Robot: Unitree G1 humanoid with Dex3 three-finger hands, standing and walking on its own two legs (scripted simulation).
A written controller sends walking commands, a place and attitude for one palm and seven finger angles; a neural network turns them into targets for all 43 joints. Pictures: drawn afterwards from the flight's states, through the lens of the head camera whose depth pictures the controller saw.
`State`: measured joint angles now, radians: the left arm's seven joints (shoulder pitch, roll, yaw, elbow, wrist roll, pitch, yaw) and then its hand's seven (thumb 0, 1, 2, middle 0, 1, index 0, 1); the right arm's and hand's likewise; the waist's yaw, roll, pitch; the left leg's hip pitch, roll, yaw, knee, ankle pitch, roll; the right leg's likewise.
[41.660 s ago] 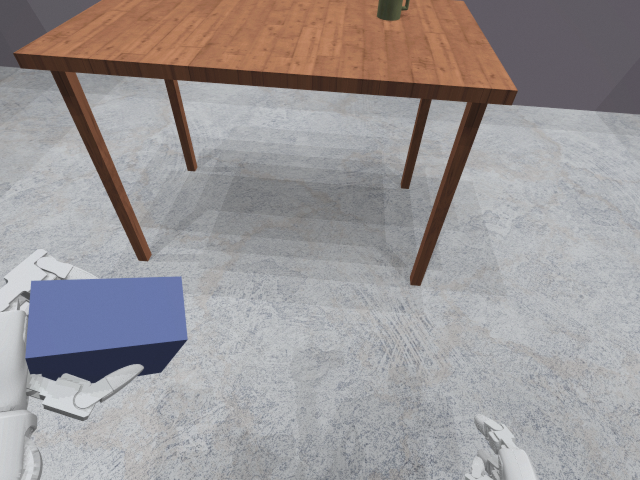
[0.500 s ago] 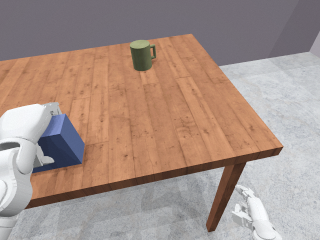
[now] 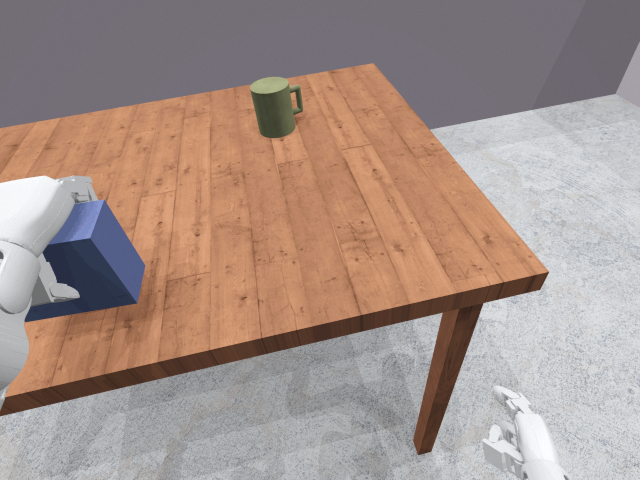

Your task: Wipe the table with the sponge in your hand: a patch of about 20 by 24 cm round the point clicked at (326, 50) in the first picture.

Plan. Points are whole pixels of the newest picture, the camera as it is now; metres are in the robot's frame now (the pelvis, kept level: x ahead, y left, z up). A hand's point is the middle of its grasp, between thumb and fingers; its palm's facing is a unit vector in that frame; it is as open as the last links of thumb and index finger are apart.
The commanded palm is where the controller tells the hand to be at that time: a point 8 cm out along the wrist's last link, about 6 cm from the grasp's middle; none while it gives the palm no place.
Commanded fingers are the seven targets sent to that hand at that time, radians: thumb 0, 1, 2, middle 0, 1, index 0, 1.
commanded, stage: lift the sponge slowly off the table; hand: left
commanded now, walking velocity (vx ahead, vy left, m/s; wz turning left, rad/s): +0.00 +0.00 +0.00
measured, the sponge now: (72, 273) +0.26 +0.34 +0.16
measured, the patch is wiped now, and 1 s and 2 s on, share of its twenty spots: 1.00 1.00 1.00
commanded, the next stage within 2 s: bring the sponge back beside the body in 0.72 s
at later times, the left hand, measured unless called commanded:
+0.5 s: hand (49, 211) +0.28 +0.34 +0.23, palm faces +0.12 +0.02 -0.99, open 10.3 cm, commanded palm +0.23 +0.34 +0.31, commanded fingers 0.00 0.10 1.30 -1.20 -1.60 -1.20 -1.60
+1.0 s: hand (63, 209) +0.28 +0.32 +0.24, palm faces +0.13 +0.00 -0.99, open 10.3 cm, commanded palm +0.22 +0.33 +0.31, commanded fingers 0.00 0.10 1.30 -1.20 -1.60 -1.20 -1.60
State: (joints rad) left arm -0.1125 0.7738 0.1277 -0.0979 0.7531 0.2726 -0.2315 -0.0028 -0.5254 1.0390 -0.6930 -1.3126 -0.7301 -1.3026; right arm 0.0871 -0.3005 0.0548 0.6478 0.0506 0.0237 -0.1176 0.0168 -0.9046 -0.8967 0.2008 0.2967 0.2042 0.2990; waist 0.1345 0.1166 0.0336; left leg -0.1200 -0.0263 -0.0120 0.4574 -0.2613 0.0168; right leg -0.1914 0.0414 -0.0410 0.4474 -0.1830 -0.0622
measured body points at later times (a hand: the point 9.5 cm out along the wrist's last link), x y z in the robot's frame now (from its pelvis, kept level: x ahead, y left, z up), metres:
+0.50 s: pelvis -0.01 +0.01 +0.00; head -0.01 -0.03 +0.45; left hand +0.27 +0.34 +0.29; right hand +0.24 -0.19 -0.08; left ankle +0.00 +0.11 -0.74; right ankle +0.04 -0.08 -0.74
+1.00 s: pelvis +0.01 +0.02 +0.00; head +0.01 -0.02 +0.45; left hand +0.27 +0.32 +0.29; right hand +0.26 -0.16 -0.08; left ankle +0.00 +0.11 -0.74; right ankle +0.04 -0.08 -0.74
